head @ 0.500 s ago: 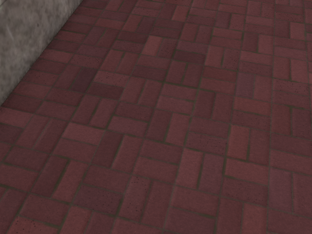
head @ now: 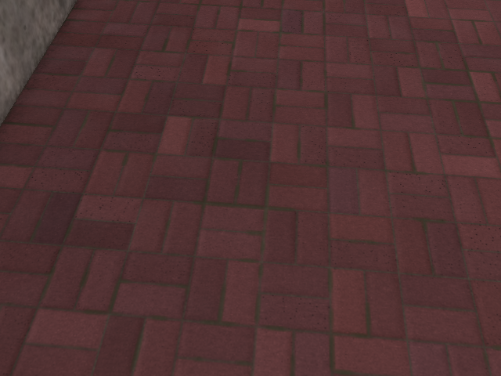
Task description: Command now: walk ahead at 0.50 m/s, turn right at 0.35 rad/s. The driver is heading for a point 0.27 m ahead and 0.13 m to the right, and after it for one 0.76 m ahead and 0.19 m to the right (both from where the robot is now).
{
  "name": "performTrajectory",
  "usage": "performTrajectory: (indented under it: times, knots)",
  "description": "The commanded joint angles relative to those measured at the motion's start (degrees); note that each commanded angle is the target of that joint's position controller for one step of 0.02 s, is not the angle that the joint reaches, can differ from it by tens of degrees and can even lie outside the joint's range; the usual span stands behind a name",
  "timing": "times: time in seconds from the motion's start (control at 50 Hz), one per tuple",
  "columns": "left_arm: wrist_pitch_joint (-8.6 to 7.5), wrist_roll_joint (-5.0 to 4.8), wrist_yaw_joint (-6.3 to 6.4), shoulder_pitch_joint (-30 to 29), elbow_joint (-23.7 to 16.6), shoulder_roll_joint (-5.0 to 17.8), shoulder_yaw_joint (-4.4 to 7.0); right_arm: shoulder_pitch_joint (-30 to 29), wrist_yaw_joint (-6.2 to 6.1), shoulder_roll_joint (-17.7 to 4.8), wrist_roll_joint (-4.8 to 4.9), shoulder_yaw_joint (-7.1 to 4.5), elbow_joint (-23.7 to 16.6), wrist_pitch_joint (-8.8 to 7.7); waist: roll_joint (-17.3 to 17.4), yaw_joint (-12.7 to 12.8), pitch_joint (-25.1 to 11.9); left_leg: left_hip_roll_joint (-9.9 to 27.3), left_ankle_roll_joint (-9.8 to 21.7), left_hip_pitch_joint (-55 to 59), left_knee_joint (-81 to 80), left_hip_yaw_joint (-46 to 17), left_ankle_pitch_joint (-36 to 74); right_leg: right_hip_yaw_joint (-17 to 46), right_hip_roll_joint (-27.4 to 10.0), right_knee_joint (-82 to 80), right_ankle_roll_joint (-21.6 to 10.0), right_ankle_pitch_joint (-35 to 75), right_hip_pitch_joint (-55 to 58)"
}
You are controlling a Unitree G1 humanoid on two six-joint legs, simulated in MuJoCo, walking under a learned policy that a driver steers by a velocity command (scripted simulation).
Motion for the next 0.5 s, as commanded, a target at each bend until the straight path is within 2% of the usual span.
performTrajectory:
  times: [0.02,0.06,0.08,0.1,0.12,0.14,0.16,0.18,0.2,0.22,0.24,0.26,0.3,0.34,0.42,0.5]
  knots:
    - [-1.15,0.26,-0.04,-5.3,-4.9,2.7,0.37,3.5,-0.94,-7.5,-0.25,-1.25,-0.7,-0.29,5.7,0.5,4.1,18.1,4.4,1.0,3.0,-1.7,40.1,-2.5,2.1,-3.7,-2.5,-3.4,-0.1]
    - [-1.34,0.47,0.37,-1.1,-4.0,3.9,1.09,2.0,-1.44,-9.2,-0.35,-1.65,-1.0,0.02,7.2,2.8,0.8,18.6,3.8,3.0,11.9,0.2,58.0,-5.1,5.7,-4.5,-4.9,-9.1,6.3]
    - [-1.54,0.53,0.59,4.1,-2.5,4.9,1.74,1.4,-1.51,-10.1,-0.47,-1.9,-1.2,0.47,7.4,4.9,-2.4,18.5,3.5,3.2,20.2,1.0,62.7,-6.0,7.8,-5.7,-6.3,-11.2,11.5]
    - [-2.04,1.11,0.77,12.2,0.1,6.0,2.54,0.4,-1.54,-10.7,-0.11,-2.08,-1.7,0.98,6.6,8.4,-6.1,17.3,2.3,-0.5,32.3,2.4,59.6,-5.4,8.9,-10.3,-7.8,-7.5,21.1]
    - [-2.38,2.29,1.23,20.0,1.5,10.3,3.99,-1.0,-1.41,-10.2,0.65,-1.87,-3.9,0.87,3.4,11.8,-11.3,15.4,0.4,-13.0,49.6,3.1,42.1,5.5,0.5,-11.3,-11.2,-2.9,35.0]
    - [-2.09,2.18,1.58,18.5,0.0,16.6,5.55,3.1,-0.47,-4.6,2.14,-1.01,-7.1,0.72,-10.6,7.1,-17.1,2.0,-3.0,-37.4,73.4,2.5,-14.6,35.6,-18.7,-12.6,-22.3,19.5,51.8]
    - [-1.39,-0.84,1.36,19.1,0.2,15.9,5.49,-1.5,-0.53,-8.7,1.04,-1.9,-8.0,0.65,-1.0,7.8,-19.5,3.0,-2.8,-40.6,77.0,-9.6,-14.2,37.8,-18.0,-14.9,-22.9,29.3,50.6]
    - [-1.27,-1.11,1.61,14.3,-0.5,14.2,4.96,-5.6,-0.51,-8.0,1.31,-1.69,-9.8,0.24,-0.3,6.1,-12.1,6.0,-2.8,-43.4,74.9,-10.3,-9.2,28.6,-16.6,-15.2,-20.9,35.2,43.8]
    - [-1.21,-1.16,1.61,11.5,-0.9,10.7,4.12,-6.9,-0.65,-8.0,0.93,-1.7,-10.0,0.06,3.5,4.7,-6.9,7.6,-3.1,-42.2,70.1,-10.1,-6.6,23.6,-13.4,-17.1,-17.8,36.0,36.8]
    - [-1.08,-1.4,1.88,9.8,-1.3,8.9,3.62,-7.4,-0.73,-8.3,0.03,-1.99,-10.1,0.77,4.1,3.1,-4.2,8.5,-3.6,-40.4,66.5,-10.1,-5.7,19.8,-10.3,-18.6,-15.2,34.8,31.7]
    - [-0.96,-1.67,2.23,9.0,-1.4,7.6,3.1,-6.4,-0.61,-7.8,-0.77,-1.96,-10.4,1.99,3.0,1.5,-3.8,8.8,-4.3,-37.5,63.5,-10.1,-5.4,17.0,-7.8,-19.7,-13.9,34.6,27.8]
    - [-1.12,-1.56,2.3,9.6,-1.5,7.9,2.96,-6.0,-0.52,-7.1,-1.02,-2.01,-10.8,3.18,2.4,0.9,-4.3,8.5,-5.0,-36.0,61.0,-10.0,-5.3,16.0,-7.0,-19.8,-13.2,36.1,26.2]
    - [-1.44,-1.05,2.22,10.9,-1.6,10.6,3.54,-6.2,-0.48,-6.3,-0.88,-1.83,-11.7,4.73,1.8,0.2,-5.6,7.8,-6.1,-35.8,57.6,-9.2,-3.8,14.5,-5.4,-19.2,-12.5,41.1,25.3]
    - [-1.16,-0.94,2.3,12.1,-2.3,11.8,3.82,-8.5,-0.46,-6.7,-0.85,-1.83,-13.1,5.44,0.6,0.7,-6.7,7.7,-6.8,-37.3,54.6,-8.8,-1.1,14.3,-4.2,-18.5,-10.9,41.6,25.7]
    - [0.19,-1.2,2.91,15.2,-3.3,12.3,3.91,-15.4,-0.5,-8.7,-0.55,-2.01,-16.4,6.55,-1.6,3.1,-7.2,7.9,-7.4,-41.6,50.7,-9.6,2.8,17.4,-3.4,-17.6,-7.2,35.6,28.8]
    - [1.28,-0.84,3.51,17.4,-4.4,13.1,4.21,-20.1,-0.7,-9.7,-0.15,-1.88,-18.7,7.14,-2.1,4.7,-5.9,7.6,-7.5,-45.1,47.2,-11.3,2.3,22.7,-4.5,-17.0,-7.0,28.7,32.8]
Velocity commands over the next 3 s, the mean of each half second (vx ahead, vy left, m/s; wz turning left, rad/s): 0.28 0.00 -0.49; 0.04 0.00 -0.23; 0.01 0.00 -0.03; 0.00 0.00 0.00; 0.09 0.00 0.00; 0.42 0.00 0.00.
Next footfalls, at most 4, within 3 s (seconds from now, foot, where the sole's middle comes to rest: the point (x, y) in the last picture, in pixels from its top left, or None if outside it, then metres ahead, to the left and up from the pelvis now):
0.12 right None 0.22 -0.09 -0.78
0.76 left None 0.35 0.06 -0.78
1.08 right None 0.21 -0.12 -0.78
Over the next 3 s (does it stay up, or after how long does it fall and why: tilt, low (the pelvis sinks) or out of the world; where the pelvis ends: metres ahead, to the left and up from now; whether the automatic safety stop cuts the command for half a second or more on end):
stays up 0.52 -0.09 -0.02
